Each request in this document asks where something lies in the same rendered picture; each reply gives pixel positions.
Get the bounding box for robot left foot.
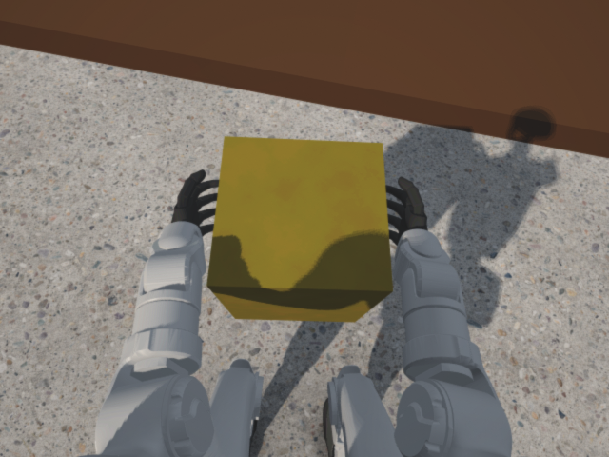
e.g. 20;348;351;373
249;420;257;456

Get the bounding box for robot right forearm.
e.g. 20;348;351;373
392;229;512;452

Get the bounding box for robot left hand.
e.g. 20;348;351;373
171;169;219;236

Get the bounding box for robot right upper arm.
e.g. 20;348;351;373
394;378;512;457

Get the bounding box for robot left forearm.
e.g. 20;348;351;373
95;221;206;454

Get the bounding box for robot right hand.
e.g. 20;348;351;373
385;177;428;246

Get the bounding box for robot left upper arm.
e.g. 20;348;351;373
77;373;214;457

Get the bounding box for robot right thigh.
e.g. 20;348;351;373
327;373;403;457

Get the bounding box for carton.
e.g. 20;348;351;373
206;136;393;322

